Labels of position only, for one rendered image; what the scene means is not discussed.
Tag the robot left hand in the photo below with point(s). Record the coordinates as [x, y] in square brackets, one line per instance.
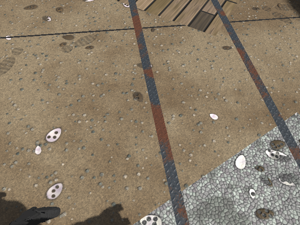
[34, 216]

